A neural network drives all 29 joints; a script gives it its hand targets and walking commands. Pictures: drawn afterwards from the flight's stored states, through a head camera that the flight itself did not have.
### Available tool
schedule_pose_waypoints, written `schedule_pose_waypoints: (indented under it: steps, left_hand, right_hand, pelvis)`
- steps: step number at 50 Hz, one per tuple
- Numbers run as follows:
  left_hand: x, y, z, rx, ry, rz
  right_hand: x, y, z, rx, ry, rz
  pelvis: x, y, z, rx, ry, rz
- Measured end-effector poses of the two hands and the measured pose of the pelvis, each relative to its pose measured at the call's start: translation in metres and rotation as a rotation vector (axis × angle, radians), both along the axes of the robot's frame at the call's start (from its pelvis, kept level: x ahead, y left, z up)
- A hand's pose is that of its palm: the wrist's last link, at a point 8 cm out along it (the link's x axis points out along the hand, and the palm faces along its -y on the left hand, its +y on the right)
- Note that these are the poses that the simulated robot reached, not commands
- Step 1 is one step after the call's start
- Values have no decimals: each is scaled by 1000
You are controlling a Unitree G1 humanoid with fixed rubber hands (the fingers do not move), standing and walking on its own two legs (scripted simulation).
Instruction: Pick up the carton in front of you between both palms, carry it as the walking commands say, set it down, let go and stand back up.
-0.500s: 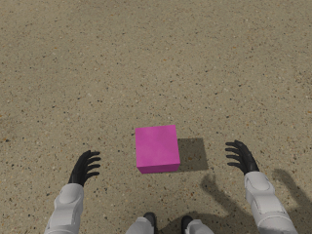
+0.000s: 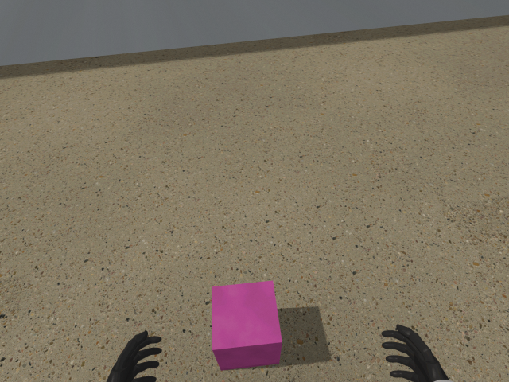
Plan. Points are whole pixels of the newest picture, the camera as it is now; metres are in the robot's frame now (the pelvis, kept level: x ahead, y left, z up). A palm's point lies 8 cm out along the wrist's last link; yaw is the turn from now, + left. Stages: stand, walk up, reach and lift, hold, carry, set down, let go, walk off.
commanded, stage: let go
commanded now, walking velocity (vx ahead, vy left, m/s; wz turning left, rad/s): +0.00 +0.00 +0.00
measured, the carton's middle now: (246, 326) +0.44 +0.06 -0.65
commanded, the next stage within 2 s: stand in 0.24 s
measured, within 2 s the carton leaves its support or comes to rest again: neither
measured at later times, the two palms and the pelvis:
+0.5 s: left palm out of the picture +0.13 +0.27 -0.10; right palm out of the picture +0.13 -0.24 -0.11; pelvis +0.03 +0.01 -0.01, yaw +1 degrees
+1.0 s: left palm out of the picture +0.09 +0.28 -0.12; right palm out of the picture +0.12 -0.24 -0.13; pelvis +0.05 +0.02 -0.01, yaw +3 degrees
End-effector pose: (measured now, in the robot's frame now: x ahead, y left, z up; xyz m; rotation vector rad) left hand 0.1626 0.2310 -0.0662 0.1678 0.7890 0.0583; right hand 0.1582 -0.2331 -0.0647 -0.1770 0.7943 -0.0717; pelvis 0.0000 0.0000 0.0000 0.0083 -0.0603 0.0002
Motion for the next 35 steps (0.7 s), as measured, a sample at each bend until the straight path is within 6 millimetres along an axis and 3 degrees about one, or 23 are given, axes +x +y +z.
schedule_pose_waypoints:
  steps: [13, 22, 35]
  left_hand:
    - [-1, 14, 2, 55, 12, 20]
    - [-25, 41, -25, 129, 56, 57]
    - [-35, 45, -44, 126, 149, 106]
  right_hand:
    - [-4, 8, -7, -22, 3, -12]
    - [-32, -6, -35, -105, 132, -12]
    - [-20, -1, -54, -102, 203, -12]
  pelvis:
    - [1, 9, -3, -2, -11, 5]
    - [23, 13, -6, 0, 108, 21]
    - [47, 17, -13, -3, 137, 36]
